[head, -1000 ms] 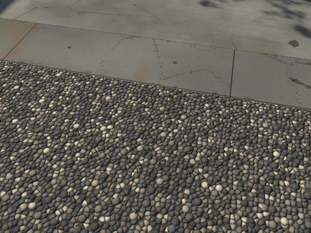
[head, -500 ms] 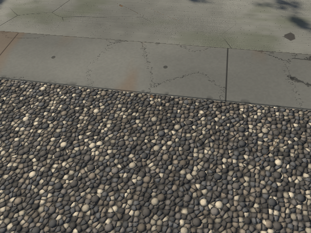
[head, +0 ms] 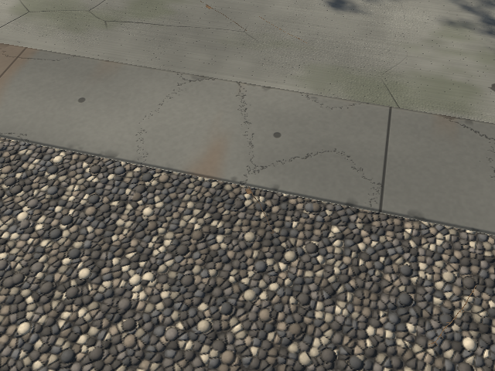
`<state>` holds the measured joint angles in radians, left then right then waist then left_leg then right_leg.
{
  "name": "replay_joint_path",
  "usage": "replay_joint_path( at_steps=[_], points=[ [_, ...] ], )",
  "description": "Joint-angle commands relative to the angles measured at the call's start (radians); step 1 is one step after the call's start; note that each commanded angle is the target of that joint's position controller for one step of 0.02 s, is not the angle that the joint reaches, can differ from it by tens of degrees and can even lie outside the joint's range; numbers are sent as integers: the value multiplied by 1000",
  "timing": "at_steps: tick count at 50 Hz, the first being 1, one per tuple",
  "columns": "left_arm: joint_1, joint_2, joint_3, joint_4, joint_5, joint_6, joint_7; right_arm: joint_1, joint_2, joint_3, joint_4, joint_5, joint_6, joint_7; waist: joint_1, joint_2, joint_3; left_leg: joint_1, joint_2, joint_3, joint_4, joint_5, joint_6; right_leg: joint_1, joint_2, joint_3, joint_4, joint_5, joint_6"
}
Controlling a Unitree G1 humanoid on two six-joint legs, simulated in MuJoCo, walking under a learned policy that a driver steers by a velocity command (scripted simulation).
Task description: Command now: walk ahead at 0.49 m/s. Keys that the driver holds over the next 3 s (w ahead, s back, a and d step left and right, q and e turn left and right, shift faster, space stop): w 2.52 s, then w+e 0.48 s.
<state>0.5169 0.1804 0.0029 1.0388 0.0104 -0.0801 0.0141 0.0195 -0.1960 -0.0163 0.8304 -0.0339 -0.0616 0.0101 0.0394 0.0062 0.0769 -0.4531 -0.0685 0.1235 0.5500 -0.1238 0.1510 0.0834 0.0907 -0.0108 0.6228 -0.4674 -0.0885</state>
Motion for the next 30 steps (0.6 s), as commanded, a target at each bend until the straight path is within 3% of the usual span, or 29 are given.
replay_joint_path(
  at_steps=[1,2,3,4,6,9,12,16,22,24,26,27,28,29,30],
  points=[
    [53,123,29,-70,-1,-7,-7,432,-226,-78,93,16,7,-5,-151,92,-324,745,451,-859,-249,-259,259,-674,-3,81,830,-19,-13],
    [-52,153,37,-109,5,-10,-9,299,-179,-66,70,30,5,-2,-101,41,-137,573,419,-707,-322,-361,219,-733,-77,88,775,102,-24],
    [-115,154,40,-122,10,-14,-15,242,-123,-54,64,28,-3,3,-83,-2,-56,438,382,-615,-367,-291,188,-703,-105,76,720,157,-26],
    [-126,135,40,-119,14,-7,-18,238,-93,-44,78,21,-14,4,-48,-33,-12,345,342,-526,-386,-173,155,-656,-133,79,670,175,-21],
    [-93,81,31,-108,27,19,-30,271,-64,-31,115,21,-33,-2,-2,-13,-14,242,288,-402,-414,-43,114,-559,-161,71,586,184,3],
    [-163,71,31,-132,29,36,-40,338,-101,-35,153,26,-52,-3,2,15,6,225,254,-302,-448,51,102,-611,-189,32,491,246,29],
    [-318,86,32,-181,23,41,-43,398,-110,-32,172,29,-49,-1,-32,22,35,276,229,-251,-468,120,74,-720,-212,-3,353,371,53],
    [-467,73,24,-222,12,39,-46,480,-105,-24,195,29,-46,-5,-82,43,30,364,210,-202,-445,242,29,-732,-188,-42,156,488,66],
    [-612,81,22,-271,10,29,-44,556,-117,-20,230,10,-38,-22,-119,64,41,567,267,-201,-362,405,51,-748,-142,-62,-6,421,37],
    [-584,92,27,-270,10,20,-41,531,-129,-24,234,6,-36,-29,-86,70,33,592,285,-189,-300,544,43,-673,-117,-69,-57,343,6],
    [-395,118,45,-210,13,8,-27,494,-147,-28,235,10,-33,-30,0,74,-58,567,267,-158,-97,779,16,-423,-52,-92,-127,300,-36],
    [-215,150,62,-149,24,-3,-17,475,-144,-25,229,16,-32,-28,74,48,-152,463,229,-125,100,702,-5,-184,-68,-70,-168,341,-68],
    [-28,240,88,-116,50,-10,-4,471,-108,-14,190,25,-36,-26,130,-52,-290,244,174,-85,405,330,-23,84,-308,189,-168,260,-123],
    [-14,301,104,-108,48,-1,-12,598,-21,-4,193,58,-33,-16,65,-260,-390,-97,-15,-71,741,-411,-61,289,-544,664,-291,231,-274],
    [-94,232,95,-112,9,10,-22,512,-125,-30,195,30,-29,-20,51,-84,-280,-185,47,-184,789,-347,-44,184,-480,635,-341,160,-238]
  ],
)
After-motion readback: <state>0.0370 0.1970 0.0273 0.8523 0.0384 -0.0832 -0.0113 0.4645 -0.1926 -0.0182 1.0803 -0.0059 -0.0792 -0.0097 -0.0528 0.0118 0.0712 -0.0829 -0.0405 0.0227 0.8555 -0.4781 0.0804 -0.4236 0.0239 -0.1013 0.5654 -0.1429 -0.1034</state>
